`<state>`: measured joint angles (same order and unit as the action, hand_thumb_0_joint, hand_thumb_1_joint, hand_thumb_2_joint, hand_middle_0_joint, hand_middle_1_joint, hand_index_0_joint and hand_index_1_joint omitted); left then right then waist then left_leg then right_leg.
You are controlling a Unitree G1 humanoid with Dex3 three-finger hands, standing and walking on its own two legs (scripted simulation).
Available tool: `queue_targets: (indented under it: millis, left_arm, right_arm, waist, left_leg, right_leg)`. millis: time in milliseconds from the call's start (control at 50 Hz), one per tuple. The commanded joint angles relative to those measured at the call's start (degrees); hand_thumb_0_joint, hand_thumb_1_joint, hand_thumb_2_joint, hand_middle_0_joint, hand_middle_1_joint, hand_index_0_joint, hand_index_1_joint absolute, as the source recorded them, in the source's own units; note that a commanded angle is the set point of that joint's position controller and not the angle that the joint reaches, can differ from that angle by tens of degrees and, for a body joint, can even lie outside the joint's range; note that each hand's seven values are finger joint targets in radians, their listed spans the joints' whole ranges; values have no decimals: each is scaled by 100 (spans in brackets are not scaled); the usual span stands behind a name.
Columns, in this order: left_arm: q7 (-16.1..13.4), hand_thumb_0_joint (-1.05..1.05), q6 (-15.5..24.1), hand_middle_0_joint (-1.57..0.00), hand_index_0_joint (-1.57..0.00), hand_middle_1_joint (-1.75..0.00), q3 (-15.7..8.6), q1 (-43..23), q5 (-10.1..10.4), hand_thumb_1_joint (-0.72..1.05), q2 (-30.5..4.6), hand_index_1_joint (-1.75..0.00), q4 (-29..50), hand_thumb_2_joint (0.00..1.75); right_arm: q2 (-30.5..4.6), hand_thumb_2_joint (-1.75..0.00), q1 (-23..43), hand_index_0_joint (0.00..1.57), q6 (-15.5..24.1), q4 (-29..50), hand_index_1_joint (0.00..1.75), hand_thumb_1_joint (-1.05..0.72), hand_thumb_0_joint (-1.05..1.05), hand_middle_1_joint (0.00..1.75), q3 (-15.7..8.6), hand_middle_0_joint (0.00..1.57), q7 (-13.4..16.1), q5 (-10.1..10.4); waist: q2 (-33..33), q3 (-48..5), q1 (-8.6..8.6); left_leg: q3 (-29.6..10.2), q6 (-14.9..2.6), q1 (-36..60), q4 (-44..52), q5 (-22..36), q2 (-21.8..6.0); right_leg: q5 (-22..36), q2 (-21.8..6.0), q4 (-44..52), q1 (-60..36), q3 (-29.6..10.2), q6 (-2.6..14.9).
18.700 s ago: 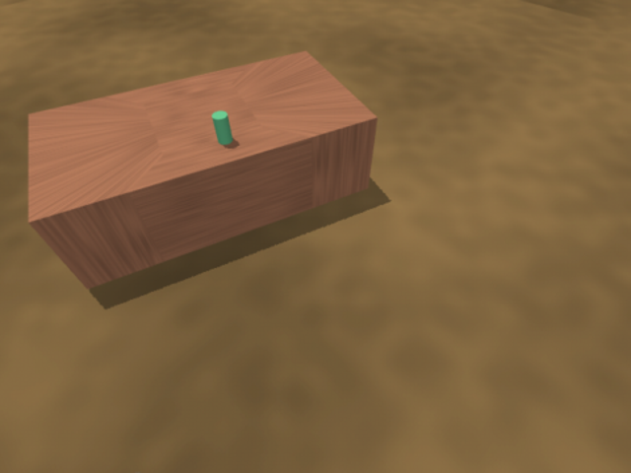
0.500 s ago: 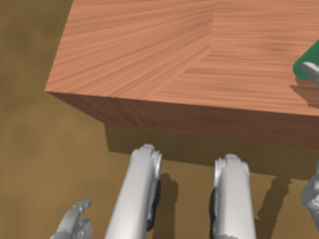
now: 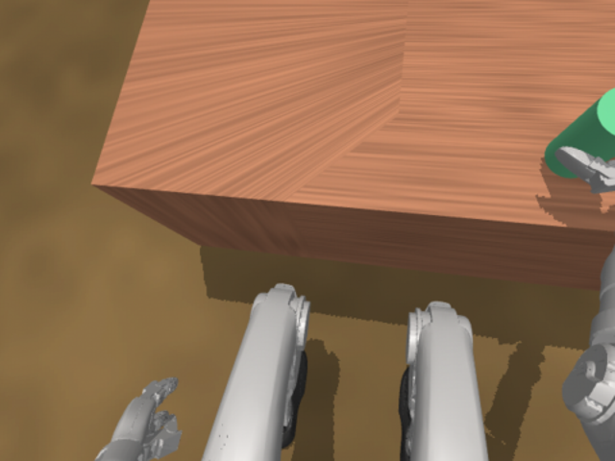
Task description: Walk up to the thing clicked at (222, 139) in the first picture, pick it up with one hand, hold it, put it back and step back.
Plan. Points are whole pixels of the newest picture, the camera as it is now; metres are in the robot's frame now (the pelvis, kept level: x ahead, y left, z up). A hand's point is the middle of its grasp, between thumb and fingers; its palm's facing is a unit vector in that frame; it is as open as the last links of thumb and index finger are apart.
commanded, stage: settle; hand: right
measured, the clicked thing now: (595, 137) +0.49 -0.26 +0.01
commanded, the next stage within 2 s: lift in 0.80 s
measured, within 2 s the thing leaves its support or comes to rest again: neither
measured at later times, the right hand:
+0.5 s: hand out of the picture +0.51 -0.28 +0.08, palm faces +0.33 +0.94 -0.01, open 9.5 cm
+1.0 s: hand out of the picture +0.51 -0.28 +0.11, palm faces +0.34 +0.94 -0.01, open 9.5 cm
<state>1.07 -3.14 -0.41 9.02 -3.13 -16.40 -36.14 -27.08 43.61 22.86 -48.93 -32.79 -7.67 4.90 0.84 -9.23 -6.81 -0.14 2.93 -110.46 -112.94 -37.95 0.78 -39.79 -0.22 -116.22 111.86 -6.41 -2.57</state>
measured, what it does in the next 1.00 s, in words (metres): rises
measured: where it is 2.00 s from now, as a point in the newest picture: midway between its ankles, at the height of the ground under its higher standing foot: (348, 425)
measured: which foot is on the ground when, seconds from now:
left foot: down 0.00-1.00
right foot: down 0.00-1.00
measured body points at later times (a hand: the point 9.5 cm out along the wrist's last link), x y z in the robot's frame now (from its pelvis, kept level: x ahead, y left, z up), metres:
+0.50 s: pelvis +0.02 +0.00 +0.06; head +0.22 -0.04 +0.47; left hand +0.11 +0.29 -0.05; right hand +0.49 -0.33 +0.08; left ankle +0.09 +0.14 -0.42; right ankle +0.07 -0.13 -0.42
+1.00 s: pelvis +0.02 -0.01 +0.10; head +0.21 -0.04 +0.50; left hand +0.11 +0.27 -0.02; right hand +0.48 -0.33 +0.11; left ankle +0.09 +0.14 -0.42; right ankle +0.07 -0.14 -0.42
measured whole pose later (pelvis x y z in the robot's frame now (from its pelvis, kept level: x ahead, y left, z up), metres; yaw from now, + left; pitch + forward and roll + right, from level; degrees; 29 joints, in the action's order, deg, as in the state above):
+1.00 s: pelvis +0.02 -0.01 +0.10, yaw +0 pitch +33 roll +5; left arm 0.4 -1.9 -0.3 11.4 -3.0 -15.1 -36.3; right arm -27.5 42.9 23.4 -52.1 -31.7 -5.9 5.0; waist 0.8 -9.5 -7.2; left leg 0.3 2.7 -92.7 -94.2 -35.0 0.8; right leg -37.4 -1.6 -98.4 94.5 -5.5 -1.6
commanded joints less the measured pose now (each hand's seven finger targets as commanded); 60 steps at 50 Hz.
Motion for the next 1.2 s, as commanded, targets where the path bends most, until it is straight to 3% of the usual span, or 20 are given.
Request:
queue_targets:
  millis: [0, 40, 100, 120, 160, 180, 240, 280, 380, 400, 680, 820, 900, 940, 1020, 1040, 1080, 1120, 1140, 1180]
  left_arm:
    - [-182, 0, 84, -19, -20, -29, -470, 979, 32, 91, -1224, -28, 309, 87]
    - [-209, 0, 113, -19, -20, -29, -437, 927, 71, 90, -1169, -28, 309, 88]
    - [-233, 0, 122, -19, -20, -29, -467, 980, 77, 90, -1202, -28, 304, 87]
    - [-245, 0, 122, -19, -20, -29, -461, 1000, 82, 90, -1172, -29, 297, 88]
    - [-249, 0, 162, -19, -20, -29, -431, 977, 88, 90, -1115, -28, 269, 88]
    - [-249, 0, 170, -20, -20, -29, -442, 986, 87, 90, -1133, -29, 279, 88]
    - [-244, 0, 174, -20, -20, -29, -474, 1056, 88, 89, -1194, -29, 315, 88]
    - [-238, 0, 184, -19, -20, -29, -455, 1048, 91, 90, -1162, -29, 320, 88]
    - [-225, 0, 197, -19, -20, -29, -421, 1034, 83, 89, -1142, -28, 400, 88]
    - [-233, 0, 186, -19, -20, -29, -455, 1124, 62, 89, -1148, -28, 352, 88]
    - [-207, 0, 182, -19, -20, -29, -473, 1152, 27, 89, -1181, -28, 250, 87]
    - [-186, 0, 202, -19, -20, -29, -382, 1108, 22, 90, -1063, -28, 279, 87]
    - [-198, 0, 207, -19, -21, -30, -463, 1142, 5, 92, -1141, -28, 279, 87]
    - [-188, 0, 220, -19, -21, -30, -417, 1098, 14, 90, -1061, -28, 303, 87]
    - [-194, 0, 229, -19, -21, -30, -459, 1074, 28, 90, -1099, -28, 337, 87]
    - [-182, 0, 241, -19, -21, -30, -377, 1048, 27, 91, -1000, -28, 339, 87]
    - [-212, 0, 228, -19, -21, -29, -483, 1104, 50, 90, -1119, -28, 331, 87]
    - [-210, 0, 243, -19, -21, -29, -444, 1073, 55, 90, -1032, -28, 340, 87]
    - [-221, 0, 246, -19, -21, -29, -468, 1075, 52, 90, -1047, -28, 339, 87]
    - [-243, 0, 265, -19, -21, -29, -485, 1079, 86, 90, -1043, -28, 314, 87]
  right_arm:
    - [-1772, -128, 2147, 140, 367, 1560, 144, -20, 0, 144, -75, 135, 129, 133]
    - [-1659, -128, 2173, 140, 313, 1483, 143, -18, 0, 143, -7, 134, 149, 165]
    - [-1910, -129, 2319, 140, 284, 1443, 144, -17, 0, 144, -51, 135, 218, 109]
    - [-1850, -126, 2163, 140, 245, 1239, 143, -16, 0, 143, -87, 135, 239, 106]
    - [-1406, -128, 1927, 139, 193, 849, 143, -16, 0, 143, 144, 134, 177, 177]
    - [-1650, -127, 1967, 139, 224, 1016, 143, -14, 0, 142, 14, 134, 177, 179]
    - [-1780, -128, 1968, 139, 209, 975, 143, -12, 0, 143, -18, 133, 147, 127]
    - [-1623, -128, 1978, 138, 225, 869, 143, -11, 0, 143, 40, 133, 113, 164]
    - [-1961, -130, 2172, 140, 336, 1369, 146, -12, 0, 146, -152, 134, 85, 192]
    - [-1894, -131, 2151, 141, 335, 1223, 147, -11, 0, 147, -95, 135, 100, 136]
    - [-1779, -136, 2090, 138, 460, 1145, 150, -13, 0, 150, -46, 132, 189, 104]
    - [-1622, -140, 1751, 137, 480, 661, 152, -13, 0, 152, -71, 130, 167, 121]
    - [-1775, -139, 2198, 139, 554, 1210, 152, -11, 0, 152, -39, 134, 182, 88]
    - [-1558, -140, 1923, 138, 530, 990, 151, -13, 0, 151, 32, 133, 206, 106]
    - [-1654, -140, 1951, 138, 566, 1420, 151, -15, 0, 151, -7, 133, 262, 127]
    - [-1262, -140, 1678, 139, 518, 1018, 152, -15, 0, 152, 176, 134, 242, 114]
    - [-1608, -141, 1922, 139, 543, 1561, 152, -15, 0, 152, 35, 134, 334, 114]
    - [-1168, -139, 1498, 139, 477, 1377, 151, -16, 0, 151, 269, 134, 352, 130]
    - [-1324, -139, 1654, 138, 501, 1807, 151, -17, 0, 151, 165, 134, 398, 165]
    - [-1120, -139, 1522, 138, 461, 1846, 151, -14, 0, 151, 323, 134, 437, 197]
  waist:
    - [900, -4201, 39]
    - [831, -3947, 53]
    - [831, -3776, 32]
    - [613, -3681, 1]
    - [539, -3353, -53]
    - [628, -3381, 7]
    - [706, -3489, 41]
    - [643, -3405, -15]
    - [1041, -4074, 131]
    - [896, -3982, 26]
    - [1166, -3778, 36]
    - [822, -3535, -35]
    - [1080, -3745, 12]
    - [910, -3657, 12]
    - [1122, -3856, 134]
    - [984, -3701, 45]
    - [1064, -3923, 143]
    - [925, -3722, 125]
    - [986, -3837, 171]
    - [994, -3781, 129]
  left_leg:
    - [288, -471, 2617, 1532, 1190, 19]
    - [282, -480, 2558, 1654, 1097, 23]
    - [261, -482, 2626, 1851, 958, 32]
    - [260, -463, 2718, 1920, 1007, 35]
    - [271, -471, 2657, 1985, 994, 30]
    - [261, -483, 2701, 2011, 1031, 35]
    - [273, -502, 2804, 2113, 1141, 30]
    - [279, -485, 2894, 2184, 1230, 24]
    - [235, -501, 3277, 2261, 1674, 26]
    - [236, -477, 3390, 2312, 1771, 30]
    - [301, -522, 3231, 2572, 1807, 51]
    - [289, -489, 3622, 2747, 1921, 54]
    - [279, -515, 3546, 2832, 1752, 62]
    - [289, -500, 3688, 2917, 1762, 66]
    - [288, -520, 3737, 2986, 1722, 61]
    - [326, -506, 3677, 3022, 1721, 60]
    - [298, -517, 3923, 3158, 1649, 58]
    - [314, -506, 4025, 3255, 1731, 61]
    - [303, -510, 4133, 3319, 1778, 68]
    - [306, -507, 4270, 3465, 1822, 71]
  right_leg:
    - [1182, -66, 1737, -2943, 391, 353]
    - [1072, -56, 1883, -2851, 383, 359]
    - [908, -69, 2036, -2874, 373, 372]
    - [944, -76, 2015, -2839, 377, 397]
    - [931, -74, 2098, -2734, 369, 396]
    - [985, -78, 2146, -2782, 367, 394]
    - [1181, -90, 2296, -3128, 340, 374]
    - [1256, -94, 2324, -3148, 332, 380]
    - [1831, -101, 2442, -3786, 337, 344]
    - [1871, -111, 2411, -3741, 340, 363]
    - [2244, -135, 2849, -4474, 233, 292]
    - [2135, -115, 2920, -4158, 273, 345]
    - [2047, -132, 3052, -4499, 261, 321]
    - [1984, -130, 3107, -4434, 274, 340]
    - [2035, -135, 3268, -4765, 238, 303]
    - [2059, -142, 3341, -4839, 190, 281]
    - [1901, -131, 3471, -4990, 203, 293]
    - [1995, -131, 3563, -5019, 221, 280]
    - [2054, -127, 3590, -5126, 233, 288]
    - [2075, -117, 3728, -5283, 244, 285]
